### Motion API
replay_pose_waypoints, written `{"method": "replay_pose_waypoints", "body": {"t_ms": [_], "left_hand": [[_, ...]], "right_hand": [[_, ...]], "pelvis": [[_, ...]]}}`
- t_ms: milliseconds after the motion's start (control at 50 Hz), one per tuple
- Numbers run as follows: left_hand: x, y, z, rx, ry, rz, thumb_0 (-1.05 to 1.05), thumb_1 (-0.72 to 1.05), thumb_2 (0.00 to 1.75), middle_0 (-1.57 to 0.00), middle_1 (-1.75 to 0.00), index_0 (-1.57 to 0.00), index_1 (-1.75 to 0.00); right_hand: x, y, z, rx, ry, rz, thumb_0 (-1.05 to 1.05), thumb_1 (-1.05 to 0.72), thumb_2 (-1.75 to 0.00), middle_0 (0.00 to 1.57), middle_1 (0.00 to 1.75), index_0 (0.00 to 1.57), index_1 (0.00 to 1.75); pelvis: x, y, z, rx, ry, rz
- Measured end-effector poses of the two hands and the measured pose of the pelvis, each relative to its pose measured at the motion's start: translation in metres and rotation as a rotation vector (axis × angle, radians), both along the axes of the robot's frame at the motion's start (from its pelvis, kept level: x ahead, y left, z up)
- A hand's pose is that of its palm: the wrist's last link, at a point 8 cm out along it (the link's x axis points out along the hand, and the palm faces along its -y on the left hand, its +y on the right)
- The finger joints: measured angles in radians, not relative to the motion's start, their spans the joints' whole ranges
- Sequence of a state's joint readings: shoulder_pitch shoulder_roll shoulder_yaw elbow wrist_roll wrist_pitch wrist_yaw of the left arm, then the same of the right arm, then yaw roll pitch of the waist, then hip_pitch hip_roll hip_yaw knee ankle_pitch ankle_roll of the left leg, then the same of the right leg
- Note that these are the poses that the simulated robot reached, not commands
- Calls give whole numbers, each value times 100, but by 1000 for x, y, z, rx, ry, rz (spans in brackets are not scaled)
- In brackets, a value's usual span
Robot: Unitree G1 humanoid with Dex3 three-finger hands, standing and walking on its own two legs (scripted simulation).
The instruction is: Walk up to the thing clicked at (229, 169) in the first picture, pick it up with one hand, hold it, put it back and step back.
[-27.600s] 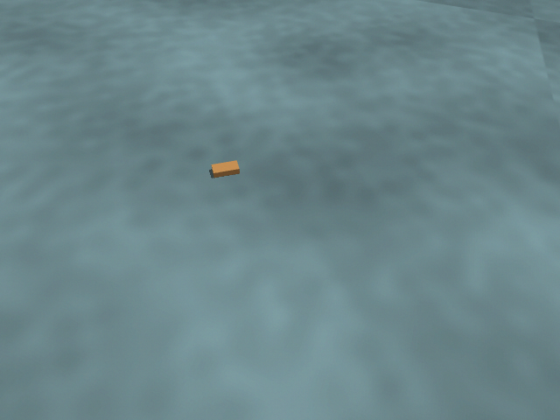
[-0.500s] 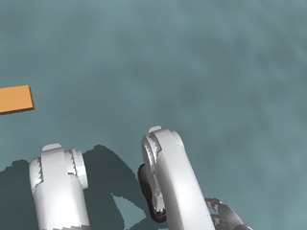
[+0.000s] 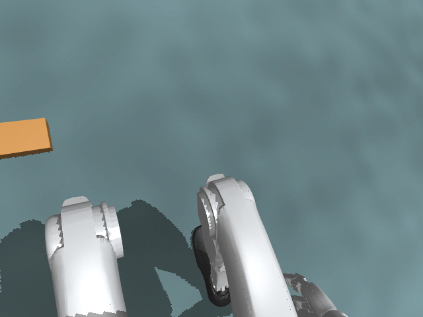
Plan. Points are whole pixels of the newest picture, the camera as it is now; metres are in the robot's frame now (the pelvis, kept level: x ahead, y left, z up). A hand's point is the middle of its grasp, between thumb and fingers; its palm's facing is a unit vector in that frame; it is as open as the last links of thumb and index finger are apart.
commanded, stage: approach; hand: left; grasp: from above
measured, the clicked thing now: (13, 139) +0.47 +0.32 -0.30
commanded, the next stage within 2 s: close in in 0.78 s
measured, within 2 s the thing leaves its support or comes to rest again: neither
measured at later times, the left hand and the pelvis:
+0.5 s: hand (15, 121) +0.47 +0.28 -0.19, palm faces -0.40 -0.08 -0.91, open 14.1 cm; pelvis +0.00 +0.00 +0.00, yaw +0 degrees
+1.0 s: hand out of the picture +0.44 +0.33 -0.19, palm faces -0.51 -0.11 -0.85, open 14.2 cm; pelvis +0.00 +0.00 +0.00, yaw +0 degrees
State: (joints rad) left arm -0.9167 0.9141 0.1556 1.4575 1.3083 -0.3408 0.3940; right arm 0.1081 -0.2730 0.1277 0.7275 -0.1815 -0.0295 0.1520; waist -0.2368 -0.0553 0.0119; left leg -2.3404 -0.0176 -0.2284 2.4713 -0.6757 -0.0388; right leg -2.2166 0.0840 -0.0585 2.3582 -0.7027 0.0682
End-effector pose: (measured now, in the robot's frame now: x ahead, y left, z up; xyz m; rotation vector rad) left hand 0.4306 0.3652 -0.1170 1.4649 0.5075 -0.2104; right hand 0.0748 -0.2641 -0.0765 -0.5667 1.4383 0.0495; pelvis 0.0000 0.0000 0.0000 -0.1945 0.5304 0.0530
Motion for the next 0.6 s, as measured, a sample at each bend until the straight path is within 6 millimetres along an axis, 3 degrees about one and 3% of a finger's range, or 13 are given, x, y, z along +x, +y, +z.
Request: {"method": "replay_pose_waypoints", "body": {"t_ms": [240, 480, 600], "left_hand": [[8, -11, 0, 28, -7, -27, 0, -55, 104, -10, -100, -8, -101], [42, -77, -10, -11, -45, -86, 0, -54, 102, -9, -104, -9, -104], [48, -85, -12, 25, -51, -43, 0, -54, 102, -9, -103, -9, -103]], "right_hand": [[-2, -1, -2, -1, -10, -6, 0, -90, -89, 21, 30, 20, 30], [-23, -4, 6, 1, -16, -48, 0, -90, -89, 21, 30, 20, 30], [-41, -5, 3, 26, 10, -81, 0, -90, -89, 21, 30, 20, 30]], "pelvis": [[0, -1, -2, 7, 5, 0], [-1, -4, 0, 11, 19, -12], [-1, -7, -2, 22, 24, -19]]}}
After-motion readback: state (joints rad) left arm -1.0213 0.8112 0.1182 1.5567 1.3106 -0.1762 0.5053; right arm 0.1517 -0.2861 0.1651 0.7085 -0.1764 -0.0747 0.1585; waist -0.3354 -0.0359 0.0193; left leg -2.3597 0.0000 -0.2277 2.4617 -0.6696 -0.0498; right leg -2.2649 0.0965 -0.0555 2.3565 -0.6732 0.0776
